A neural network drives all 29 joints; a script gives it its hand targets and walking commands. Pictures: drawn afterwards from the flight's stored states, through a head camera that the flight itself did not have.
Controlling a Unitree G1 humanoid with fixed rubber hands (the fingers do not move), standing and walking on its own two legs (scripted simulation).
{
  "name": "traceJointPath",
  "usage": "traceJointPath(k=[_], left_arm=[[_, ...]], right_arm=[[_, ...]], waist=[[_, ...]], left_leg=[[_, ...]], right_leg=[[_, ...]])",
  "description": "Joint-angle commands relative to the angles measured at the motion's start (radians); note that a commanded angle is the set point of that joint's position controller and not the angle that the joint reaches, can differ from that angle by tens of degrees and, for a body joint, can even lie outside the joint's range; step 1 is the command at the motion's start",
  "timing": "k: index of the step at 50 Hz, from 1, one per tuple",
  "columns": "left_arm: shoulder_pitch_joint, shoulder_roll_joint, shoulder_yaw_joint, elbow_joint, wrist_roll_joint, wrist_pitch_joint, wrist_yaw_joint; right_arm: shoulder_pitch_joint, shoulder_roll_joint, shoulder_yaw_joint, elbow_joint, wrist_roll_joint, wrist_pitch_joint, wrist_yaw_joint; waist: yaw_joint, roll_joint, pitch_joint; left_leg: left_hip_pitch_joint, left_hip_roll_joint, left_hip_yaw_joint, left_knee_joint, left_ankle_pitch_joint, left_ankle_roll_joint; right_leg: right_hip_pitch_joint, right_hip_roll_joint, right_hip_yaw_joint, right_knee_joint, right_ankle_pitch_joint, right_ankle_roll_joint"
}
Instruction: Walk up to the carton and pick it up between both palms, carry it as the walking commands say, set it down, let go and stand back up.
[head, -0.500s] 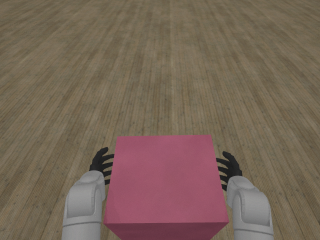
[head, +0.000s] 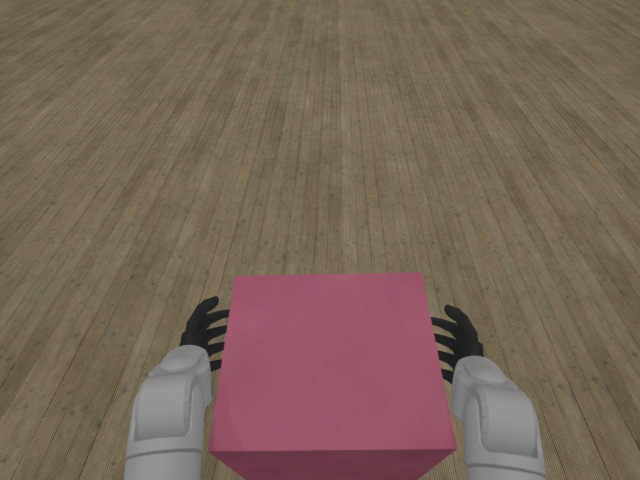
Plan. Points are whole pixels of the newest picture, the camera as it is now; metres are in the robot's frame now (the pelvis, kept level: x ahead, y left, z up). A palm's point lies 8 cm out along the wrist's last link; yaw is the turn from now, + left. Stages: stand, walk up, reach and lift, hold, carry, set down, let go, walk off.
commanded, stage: carry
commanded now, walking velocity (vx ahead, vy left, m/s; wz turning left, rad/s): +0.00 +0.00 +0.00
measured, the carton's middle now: (330, 384) +0.27 +0.00 -0.03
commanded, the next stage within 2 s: hold in 0.76 s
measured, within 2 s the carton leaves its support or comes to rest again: neither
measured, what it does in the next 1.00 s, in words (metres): stands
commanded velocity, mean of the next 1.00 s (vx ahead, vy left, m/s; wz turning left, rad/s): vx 0.00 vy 0.00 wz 0.00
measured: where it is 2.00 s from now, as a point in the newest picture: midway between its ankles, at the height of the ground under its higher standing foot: outside the picture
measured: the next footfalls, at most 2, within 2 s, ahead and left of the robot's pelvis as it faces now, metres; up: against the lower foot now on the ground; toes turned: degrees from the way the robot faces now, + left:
none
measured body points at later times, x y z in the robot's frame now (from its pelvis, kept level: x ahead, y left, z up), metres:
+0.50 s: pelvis +0.01 +0.01 +0.00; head -0.01 +0.01 +0.45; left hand +0.28 +0.18 +0.04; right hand +0.28 -0.16 +0.04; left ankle +0.01 +0.10 -0.73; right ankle +0.02 -0.12 -0.73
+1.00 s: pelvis +0.00 -0.01 +0.01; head -0.01 -0.01 +0.46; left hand +0.27 +0.16 +0.02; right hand +0.27 -0.17 +0.02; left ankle +0.01 +0.11 -0.73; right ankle +0.03 -0.14 -0.73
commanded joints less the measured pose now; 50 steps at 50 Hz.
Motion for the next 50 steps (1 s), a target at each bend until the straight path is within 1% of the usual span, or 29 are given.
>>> traceJointPath(k=[1,3,4,5,7,9,13,15,17,20,21,22,23,25,26,27,29,32,34,38,39,40,41,42,44,45,46,47,50], left_arm=[[-0.437,-0.709,-0.567,-0.081,-0.244,-0.034,-0.171],[-0.477,-0.725,-0.621,-0.163,-0.289,-0.029,-0.174],[-0.439,-0.690,-0.546,-0.025,-0.220,-0.051,-0.176],[-0.487,-0.720,-0.618,-0.187,-0.294,-0.049,-0.174],[-0.459,-0.721,-0.626,-0.165,-0.277,-0.041,-0.169],[-0.478,-0.707,-0.608,-0.143,-0.268,-0.045,-0.171],[-0.474,-0.703,-0.617,-0.171,-0.272,-0.061,-0.164],[-0.481,-0.685,-0.578,-0.123,-0.245,-0.071,-0.171],[-0.471,-0.734,-0.652,-0.219,-0.309,-0.048,-0.169],[-0.468,-0.693,-0.564,-0.046,-0.231,-0.045,-0.167],[-0.464,-0.706,-0.633,-0.205,-0.289,-0.040,-0.162],[-0.428,-0.681,-0.546,-0.017,-0.205,-0.052,-0.167],[-0.462,-0.728,-0.649,-0.179,-0.288,-0.049,-0.167],[-0.437,-0.691,-0.559,-0.064,-0.223,-0.052,-0.168],[-0.510,-0.727,-0.651,-0.206,-0.302,-0.043,-0.168],[-0.483,-0.702,-0.584,-0.090,-0.245,-0.052,-0.166],[-0.475,-0.705,-0.582,-0.099,-0.244,-0.070,-0.165],[-0.459,-0.694,-0.589,-0.152,-0.264,-0.055,-0.167],[-0.506,-0.712,-0.608,-0.174,-0.277,-0.056,-0.163],[-0.495,-0.718,-0.610,-0.184,-0.278,-0.064,-0.164],[-0.293,-0.659,-0.481,0.100,-0.179,-0.098,-0.176],[-0.368,-0.625,-0.485,0.053,-0.190,-0.161,-0.160],[-0.376,-0.713,-0.560,0.006,-0.218,-0.178,-0.165],[-0.389,-0.717,-0.592,-0.064,-0.229,-0.202,-0.170],[-0.433,-0.698,-0.569,-0.074,-0.204,-0.227,-0.165],[-0.461,-0.696,-0.579,-0.082,-0.205,-0.242,-0.163],[-0.465,-0.731,-0.634,-0.052,-0.213,-0.244,-0.163],[-0.428,-0.727,-0.626,-0.077,-0.227,-0.252,-0.153],[-0.516,-0.773,-0.656,-0.049,-0.229,-0.239,-0.172]], right_arm=[[-0.519,0.667,0.558,-0.146,0.258,-0.056,0.193],[-0.505,0.694,0.596,-0.195,0.283,-0.050,0.189],[-0.478,0.668,0.519,-0.042,0.223,-0.066,0.196],[-0.516,0.691,0.615,-0.216,0.301,-0.066,0.192],[-0.513,0.692,0.601,-0.196,0.299,-0.062,0.198],[-0.523,0.678,0.582,-0.181,0.282,-0.068,0.198],[-0.502,0.689,0.587,-0.170,0.289,-0.078,0.195],[-0.501,0.664,0.551,-0.128,0.251,-0.089,0.198],[-0.558,0.693,0.642,-0.287,0.323,-0.069,0.191],[-0.471,0.649,0.517,-0.072,0.232,-0.067,0.195],[-0.522,0.680,0.605,-0.234,0.309,-0.060,0.195],[-0.450,0.646,0.498,-0.027,0.214,-0.071,0.200],[-0.515,0.673,0.600,-0.227,0.306,-0.073,0.201],[-0.501,0.655,0.533,-0.113,0.249,-0.075,0.203],[-0.519,0.669,0.595,-0.230,0.295,-0.065,0.198],[-0.478,0.660,0.528,-0.090,0.234,-0.067,0.194],[-0.512,0.666,0.536,-0.111,0.255,-0.088,0.202],[-0.547,0.671,0.591,-0.216,0.295,-0.080,0.194],[-0.524,0.688,0.579,-0.177,0.295,-0.075,0.199],[-0.515,0.674,0.589,-0.204,0.289,-0.081,0.193],[-0.364,0.613,0.443,0.083,0.177,-0.116,0.178],[-0.400,0.553,0.422,0.026,0.162,-0.172,0.187],[-0.410,0.621,0.493,-0.025,0.185,-0.197,0.194],[-0.450,0.619,0.564,-0.078,0.208,-0.218,0.193],[-0.498,0.581,0.512,-0.069,0.185,-0.249,0.204],[-0.514,0.592,0.534,-0.109,0.189,-0.260,0.209],[-0.510,0.618,0.566,-0.100,0.218,-0.266,0.211],[-0.533,0.612,0.595,-0.125,0.239,-0.269,0.208],[-0.562,0.662,0.598,-0.103,0.236,-0.259,0.221]], waist=[[0.001,-0.030,-0.269],[-0.003,-0.031,-0.271],[-0.001,-0.007,-0.312],[-0.002,-0.019,-0.292],[-0.001,0.040,-0.291],[0.001,0.006,-0.270],[0.002,0.045,-0.345],[-0.002,-0.016,-0.285],[-0.003,-0.026,-0.278],[0.001,0.023,-0.268],[0.003,0.024,-0.287],[0.004,0.049,-0.285],[0.003,0.041,-0.278],[0.002,0.015,-0.271],[0.000,0.048,-0.250],[0.001,0.001,-0.268],[0.003,0.049,-0.301],[0.002,-0.038,-0.265],[0.000,0.027,-0.298],[0.002,0.003,-0.324],[0.006,0.029,-0.043],[-0.016,0.070,-0.115],[-0.048,0.049,-0.202],[-0.036,0.009,-0.205],[-0.038,0.068,-0.250],[-0.059,-0.011,-0.285],[-0.091,0.052,-0.270],[-0.047,0.039,-0.296],[-0.073,0.016,-0.249]], left_leg=[[0.110,0.125,-0.104,-0.072,0.213,0.020],[0.088,0.121,-0.103,-0.071,0.236,0.020],[0.107,0.122,-0.105,-0.070,0.224,0.019],[0.093,0.118,-0.098,-0.064,0.223,0.011],[0.095,0.116,-0.102,-0.080,0.218,0.015],[0.094,0.133,-0.112,-0.091,0.187,0.021],[0.168,0.127,-0.093,-0.059,0.283,0.014],[0.111,0.128,-0.101,-0.075,0.231,0.017],[0.120,0.119,-0.101,-0.059,0.270,0.015],[0.104,0.135,-0.116,-0.089,0.287,0.022],[0.124,0.137,-0.117,-0.083,0.293,0.025],[0.115,0.131,-0.117,-0.080,0.280,0.024],[0.143,0.129,-0.109,-0.100,0.257,0.021],[0.124,0.128,-0.105,-0.097,0.213,0.018],[0.123,0.133,-0.108,-0.084,0.298,0.015],[0.128,0.133,-0.112,-0.090,0.336,0.015],[0.141,0.134,-0.090,-0.066,0.364,0.013],[0.091,0.132,-0.105,-0.100,0.172,0.026],[0.146,0.132,-0.098,-0.094,0.319,0.018],[0.151,0.119,-0.081,-0.069,0.268,0.013],[0.222,-0.047,-0.201,-0.161,0.312,0.017],[0.286,-0.056,-0.197,-0.134,0.412,0.015],[0.344,-0.038,-0.223,-0.109,0.589,0.002],[0.345,-0.042,-0.225,-0.121,0.603,0.002],[0.334,-0.059,-0.214,-0.148,0.497,-0.010],[0.330,-0.065,-0.218,-0.151,0.476,-0.010],[0.401,-0.046,-0.239,-0.126,0.577,-0.012],[0.413,-0.046,-0.246,-0.120,0.612,-0.009],[0.369,-0.067,-0.228,-0.148,0.432,-0.019]], right_leg=[[0.113,-0.093,0.086,-0.064,0.165,-0.037],[0.133,-0.091,0.070,-0.053,0.189,-0.026],[0.151,-0.090,0.084,-0.052,0.195,-0.029],[0.151,-0.098,0.090,-0.046,0.230,-0.037],[0.146,-0.097,0.085,-0.044,0.168,-0.031],[0.125,-0.099,0.092,-0.071,0.126,-0.039],[0.136,-0.110,0.087,-0.046,0.217,-0.031],[0.138,-0.095,0.082,-0.059,0.170,-0.028],[0.116,-0.099,0.087,-0.048,0.231,-0.032],[0.151,-0.097,0.067,-0.036,0.180,-0.034],[0.138,-0.091,0.062,-0.045,0.152,-0.021],[0.125,-0.089,0.067,-0.040,0.137,-0.022],[0.088,-0.084,0.084,-0.047,0.126,-0.026],[0.118,-0.090,0.068,-0.067,0.108,-0.022],[0.097,-0.095,0.066,-0.045,0.161,-0.022],[0.107,-0.082,0.054,-0.034,0.162,-0.017],[0.123,-0.087,0.067,-0.021,0.180,-0.021],[0.143,-0.094,0.074,-0.072,0.122,-0.022],[0.129,-0.084,0.046,-0.033,0.156,-0.021],[0.147,-0.099,0.077,-0.051,0.230,-0.036],[0.253,0.133,0.148,-0.136,0.222,-0.059],[0.301,0.113,0.165,-0.127,0.312,-0.073],[0.317,0.126,0.173,-0.101,0.409,-0.074],[0.301,0.132,0.180,-0.110,0.385,-0.052],[0.301,0.132,0.159,-0.132,0.341,-0.045],[0.333,0.140,0.160,-0.130,0.360,-0.032],[0.273,0.126,0.170,-0.123,0.412,-0.025],[0.285,0.129,0.173,-0.128,0.412,-0.027],[0.248,0.141,0.155,-0.151,0.326,-0.019]])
